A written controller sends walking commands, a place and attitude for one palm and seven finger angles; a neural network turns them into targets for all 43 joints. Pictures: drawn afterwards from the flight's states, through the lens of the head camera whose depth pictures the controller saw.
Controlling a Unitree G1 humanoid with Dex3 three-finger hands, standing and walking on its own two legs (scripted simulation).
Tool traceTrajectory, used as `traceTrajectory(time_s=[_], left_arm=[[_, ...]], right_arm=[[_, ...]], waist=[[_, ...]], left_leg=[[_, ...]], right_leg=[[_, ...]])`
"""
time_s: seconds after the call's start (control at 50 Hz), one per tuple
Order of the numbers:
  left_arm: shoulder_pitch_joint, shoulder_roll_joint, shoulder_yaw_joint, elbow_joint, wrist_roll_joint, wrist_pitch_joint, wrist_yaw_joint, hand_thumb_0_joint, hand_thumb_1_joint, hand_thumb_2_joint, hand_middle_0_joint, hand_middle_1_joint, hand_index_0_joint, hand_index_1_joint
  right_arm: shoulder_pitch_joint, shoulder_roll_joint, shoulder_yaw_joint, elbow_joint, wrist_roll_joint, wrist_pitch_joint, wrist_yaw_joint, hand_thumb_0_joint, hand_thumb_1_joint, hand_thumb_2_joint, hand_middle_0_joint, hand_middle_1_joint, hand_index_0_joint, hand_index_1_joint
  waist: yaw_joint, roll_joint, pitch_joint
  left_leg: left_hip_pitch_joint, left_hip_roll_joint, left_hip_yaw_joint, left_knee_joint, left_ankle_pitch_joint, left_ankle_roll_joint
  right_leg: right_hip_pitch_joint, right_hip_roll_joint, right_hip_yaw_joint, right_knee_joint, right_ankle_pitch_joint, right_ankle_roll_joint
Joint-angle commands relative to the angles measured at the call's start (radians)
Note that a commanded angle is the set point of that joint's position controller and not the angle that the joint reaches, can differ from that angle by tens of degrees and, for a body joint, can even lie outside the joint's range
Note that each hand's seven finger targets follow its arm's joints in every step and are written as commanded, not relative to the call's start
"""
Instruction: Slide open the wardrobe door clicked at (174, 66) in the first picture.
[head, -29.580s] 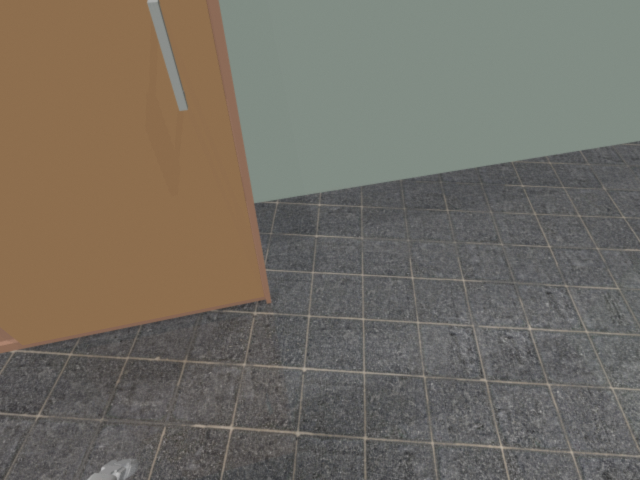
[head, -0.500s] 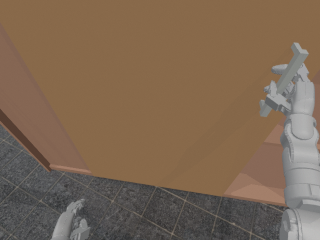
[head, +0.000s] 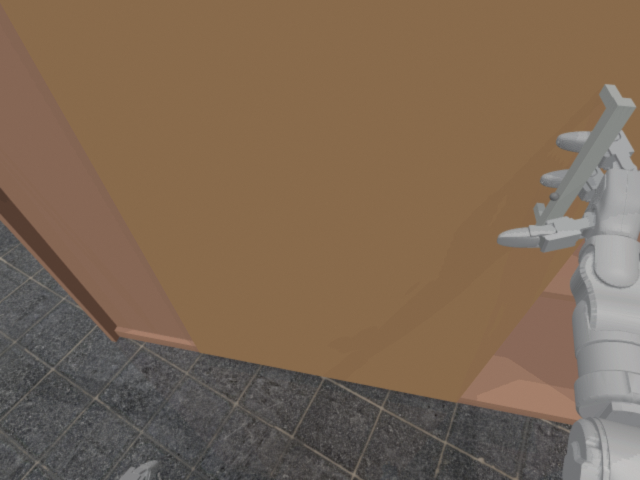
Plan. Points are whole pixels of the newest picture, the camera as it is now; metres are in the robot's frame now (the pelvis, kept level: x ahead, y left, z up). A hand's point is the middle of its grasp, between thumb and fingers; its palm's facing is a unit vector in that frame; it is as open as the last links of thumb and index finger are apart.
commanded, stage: loosen the grip on the handle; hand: right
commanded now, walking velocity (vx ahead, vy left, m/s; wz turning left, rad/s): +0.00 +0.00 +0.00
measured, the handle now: (572, 168) +0.46 -0.26 +0.17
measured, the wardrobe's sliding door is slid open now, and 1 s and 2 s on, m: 0.47 0.47 0.47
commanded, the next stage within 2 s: slip the hand off the handle in 0.06 s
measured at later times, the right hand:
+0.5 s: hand (586, 206) +0.41 -0.27 +0.16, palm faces +0.36 +0.92 -0.16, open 14.4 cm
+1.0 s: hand (632, 239) +0.37 -0.30 +0.15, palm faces +0.35 +0.92 -0.16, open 14.7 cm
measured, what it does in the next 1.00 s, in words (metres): stands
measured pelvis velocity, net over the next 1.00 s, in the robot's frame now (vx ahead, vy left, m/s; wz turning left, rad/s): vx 0.03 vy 0.00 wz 0.01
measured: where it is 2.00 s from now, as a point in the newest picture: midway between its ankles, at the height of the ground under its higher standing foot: outside the picture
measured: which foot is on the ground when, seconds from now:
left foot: down 0.00-1.00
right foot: down 0.00-1.00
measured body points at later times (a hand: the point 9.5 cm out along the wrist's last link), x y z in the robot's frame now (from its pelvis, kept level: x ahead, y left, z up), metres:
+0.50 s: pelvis +0.02 +0.00 +0.00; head +0.03 +0.00 +0.45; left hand +0.16 +0.25 -0.09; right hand +0.39 -0.32 +0.17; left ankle +0.01 +0.12 -0.73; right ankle +0.05 -0.12 -0.73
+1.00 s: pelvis +0.03 +0.00 +0.00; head +0.03 -0.01 +0.45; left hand +0.15 +0.25 -0.10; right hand +0.34 -0.35 +0.16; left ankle +0.01 +0.12 -0.73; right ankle +0.05 -0.12 -0.73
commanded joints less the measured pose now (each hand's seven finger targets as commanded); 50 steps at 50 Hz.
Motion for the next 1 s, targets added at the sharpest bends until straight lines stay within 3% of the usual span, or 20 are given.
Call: traceTrajectory(time_s=[0.0, 0.02, 0.06, 0.1, 0.16, 0.2, 0.24, 0.32, 0.34, 0.42, 0.48, 0.52, 0.6, 0.66, 0.72, 0.76, 0.82, 0.86, 0.88, 0.98], left_arm=[[-0.07, 0.15, 0.058, -0.143, -0.001, -0.054, 0.015, 0.0, 0.9, 0.9, -0.2, -0.3, -0.2, -0.3], [-0.07, 0.15, 0.061, -0.143, -0.003, -0.053, 0.014, 0.0, 0.9, 0.9, -0.2, -0.3, -0.2, -0.3], [-0.073, 0.143, 0.061, -0.149, -0.003, -0.051, 0.012, 0.0, 0.9, 0.9, -0.2, -0.3, -0.2, -0.3], [-0.08, 0.14, 0.056, -0.148, -0.004, -0.048, 0.014, 0.0, 0.9, 0.9, -0.2, -0.3, -0.2, -0.3], [-0.077, 0.143, 0.052, -0.147, -0.002, -0.038, 0.014, 0.0, 0.9, 0.9, -0.2, -0.3, -0.2, -0.3], [-0.083, 0.146, 0.05, -0.152, 0.0, -0.025, 0.02, 0.0, 0.9, 0.9, -0.2, -0.3, -0.2, -0.3], [-0.095, 0.132, 0.045, -0.167, -0.003, -0.017, 0.02, 0.0, 0.9, 0.9, -0.2, -0.3, -0.2, -0.3], [-0.106, 0.129, 0.042, -0.177, -0.007, -0.001, 0.029, 0.0, 0.9, 0.9, -0.2, -0.3, -0.2, -0.3], [-0.107, 0.125, 0.039, -0.181, -0.007, 0.001, 0.03, 0.0, 0.9, 0.9, -0.2, -0.3, -0.2, -0.3], [-0.107, 0.13, 0.043, -0.192, -0.008, 0.012, 0.035, 0.0, 0.9, 0.9, -0.2, -0.3, -0.2, -0.3], [-0.103, 0.128, 0.042, -0.192, -0.006, 0.008, 0.031, 0.0, 0.9, 0.9, -0.2, -0.3, -0.2, -0.3], [-0.092, 0.136, 0.047, -0.187, -0.007, 0.008, 0.03, 0.0, 0.9, 0.9, -0.2, -0.3, -0.2, -0.3], [-0.076, 0.142, 0.053, -0.176, -0.013, 0.001, 0.035, 0.0, 0.9, 0.9, -0.2, -0.3, -0.2, -0.3], [-0.069, 0.152, 0.055, -0.163, -0.019, -0.004, 0.042, 0.0, 0.9, 0.9, -0.2, -0.3, -0.2, -0.3], [-0.06, 0.161, 0.051, -0.157, -0.021, -0.007, 0.048, 0.0, 0.9, 0.9, -0.2, -0.3, -0.2, -0.3], [-0.066, 0.154, 0.054, -0.173, -0.019, -0.01, 0.04, 0.0, 0.9, 0.9, -0.2, -0.3, -0.2, -0.3], [-0.074, 0.153, 0.056, -0.201, -0.015, -0.013, 0.029, 0.0, 0.9, 0.9, -0.2, -0.3, -0.2, -0.3], [-0.087, 0.147, 0.057, -0.221, -0.014, -0.012, 0.022, 0.0, 0.9, 0.9, -0.2, -0.3, -0.2, -0.3], [-0.097, 0.145, 0.054, -0.227, -0.015, -0.012, 0.019, 0.0, 0.9, 0.9, -0.2, -0.3, -0.2, -0.3], [-0.129, 0.138, 0.052, -0.242, -0.016, -0.024, 0.025, 0.0, 0.9, 0.9, -0.2, -0.3, -0.2, -0.3]], right_arm=[[-0.425, -0.224, -0.043, -0.262, 0.018, -0.016, -0.022, 0.0, 0.55, -0.2, 0.25, 1.15, 0.25, 1.15], [-0.405, -0.243, -0.068, -0.283, 0.023, -0.01, -0.023, 0.0, 0.55, -0.2, 0.25, 1.15, 0.25, 1.15], [-0.362, -0.199, -0.05, -0.325, 0.035, 0.003, -0.023, 0.0, 0.55, -0.2, 0.25, 1.15, 0.25, 1.15], [-0.357, -0.175, -0.03, -0.338, 0.039, 0.016, -0.025, 0.0, 0.55, -0.2, 0.25, 1.15, 0.25, 1.15], [-0.339, -0.208, -0.064, -0.304, 0.024, 0.029, -0.038, 0.0, 0.55, -0.2, 0.25, 1.15, 0.25, 1.15], [-0.323, -0.289, -0.123, -0.308, 0.006, 0.029, -0.042, 0.0, 0.55, -0.2, 0.25, 1.15, 0.25, 1.15], [-0.312, -0.263, -0.105, -0.313, 0.007, 0.035, -0.033, 0.0, 0.55, -0.2, 0.25, 1.15, 0.25, 1.15], [-0.279, -0.314, -0.164, -0.319, 0.033, 0.048, -0.01, 0.0, 0.55, -0.2, 0.25, 1.15, 0.25, 1.15], [-0.279, -0.298, -0.151, -0.326, 0.038, 0.051, -0.003, 0.0, 0.55, -0.2, 0.25, 1.15, 0.25, 1.15], [-0.236, -0.366, -0.214, -0.335, 0.044, 0.046, 0.023, 0.0, 0.55, -0.2, 0.25, 1.15, 0.25, 1.15], [-0.276, -0.333, -0.168, -0.361, 0.036, 0.026, 0.049, 0.0, 0.55, -0.2, 0.25, 1.15, 0.25, 1.15], [-0.278, -0.359, -0.178, -0.378, 0.038, 0.002, 0.072, 0.0, 0.55, -0.2, 0.25, 1.15, 0.25, 1.15], [-0.287, -0.304, -0.125, -0.368, 0.077, -0.019, 0.142, 0.0, 0.55, -0.2, 0.25, 1.15, 0.25, 1.15], [-0.29, -0.329, -0.139, -0.331, 0.097, -0.01, 0.178, 0.0, 0.55, -0.2, 0.25, 1.15, 0.25, 1.15], [-0.271, -0.388, -0.192, -0.278, 0.108, 0.005, 0.188, 0.0, 0.55, -0.2, 0.25, 1.15, 0.25, 1.15], [-0.216, -0.358, -0.187, -0.322, 0.116, 0.003, 0.191, 0.0, 0.55, -0.2, 0.25, 1.15, 0.25, 1.15], [-0.089, -0.389, -0.244, -0.396, 0.126, -0.005, 0.181, 0.0, 0.55, -0.2, 0.25, 1.15, 0.25, 1.15], [0.008, -0.389, -0.272, -0.459, 0.134, -0.008, 0.174, 0.0, 0.55, -0.2, 0.25, 1.15, 0.25, 1.15], [0.028, -0.366, -0.259, -0.475, 0.14, -0.004, 0.173, 0.0, 0.55, -0.2, 0.25, 1.15, 0.25, 1.15], [0.085, -0.366, -0.286, -0.598, 0.155, 0.022, 0.16, 0.0, 0.55, -0.2, 0.25, 1.15, 0.25, 1.15]], waist=[[-0.012, -0.029, -0.264], [-0.02, -0.045, -0.286], [-0.026, -0.034, -0.299], [-0.018, -0.023, -0.263], [-0.017, 0.006, -0.231], [-0.028, -0.003, -0.241], [-0.034, -0.025, -0.256], [-0.045, -0.035, -0.267], [-0.047, -0.035, -0.268], [-0.056, -0.031, -0.285], [-0.032, -0.079, -0.273], [-0.027, -0.091, -0.298], [0.0, -0.083, -0.284], [-0.005, -0.1, -0.264], [-0.013, -0.065, -0.25], [-0.033, -0.069, -0.281], [-0.073, -0.098, -0.33], [-0.088, -0.076, -0.331], [-0.086, -0.074, -0.307], [-0.086, -0.094, -0.26]], left_leg=[[0.019, -0.02, -0.005, -0.121, 0.081, 0.025], [0.027, -0.021, -0.007, -0.119, 0.102, 0.024], [0.038, -0.024, 0.001, -0.108, 0.148, 0.025], [0.027, -0.024, 0.007, -0.111, 0.149, 0.024], [0.009, -0.022, 0.009, -0.107, 0.131, 0.02], [0.03, -0.019, 0.0, -0.106, 0.138, 0.021], [0.044, -0.018, -0.002, -0.101, 0.151, 0.022], [0.071, -0.018, -0.005, -0.101, 0.189, 0.022], [0.08, -0.018, -0.004, -0.099, 0.205, 0.022], [0.103, -0.019, -0.009, -0.095, 0.239, 0.02], [0.06, -0.025, -0.004, -0.087, 0.23, 0.022], [0.063, -0.029, -0.009, -0.083, 0.248, 0.024], [0.022, -0.036, -0.003, -0.086, 0.235, 0.023], [-0.006, -0.035, -0.001, -0.093, 0.177, 0.025], [-0.005, -0.032, -0.001, -0.096, 0.163, 0.022], [0.013, -0.035, 0.004, -0.083, 0.182, 0.025], [0.058, -0.037, 0.003, -0.065, 0.227, 0.028], [0.08, -0.04, 0.008, -0.054, 0.257, 0.026], [0.073, -0.04, 0.01, -0.055, 0.253, 0.024], [0.058, -0.043, 0.015, -0.065, 0.204, 0.025]], right_leg=[[0.202, 0.024, 0.035, -0.092, 0.053, -0.033], [0.218, 0.024, 0.033, -0.089, 0.077, -0.03], [0.239, 0.025, 0.035, -0.085, 0.129, -0.027], [0.235, 0.022, 0.041, -0.084, 0.131, -0.027], [0.205, 0.026, 0.041, -0.084, 0.107, -0.026], [0.193, 0.028, 0.036, -0.078, 0.113, -0.03], [0.193, 0.032, 0.029, -0.079, 0.122, -0.027], [0.19, 0.032, 0.024, -0.073, 0.148, -0.025], [0.191, 0.034, 0.024, -0.073, 0.159, -0.024], [0.181, 0.035, 0.015, -0.065, 0.182, -0.028], [0.203, 0.036, 0.021, -0.056, 0.185, -0.028], [0.216, 0.036, 0.023, -0.043, 0.204, -0.033], [0.237, 0.033, 0.031, -0.03, 0.198, -0.035], [0.228, 0.035, 0.047, -0.04, 0.146, -0.03], [0.192, 0.038, 0.049, -0.042, 0.125, -0.034], [0.205, 0.039, 0.051, -0.041, 0.153, -0.032], [0.21, 0.04, 0.045, -0.035, 0.204, -0.032], [0.205, 0.038, 0.039, -0.035, 0.234, -0.031], [0.194, 0.038, 0.036, -0.037, 0.225, -0.031], [0.196, 0.033, 0.041, -0.055, 0.188, -0.027]])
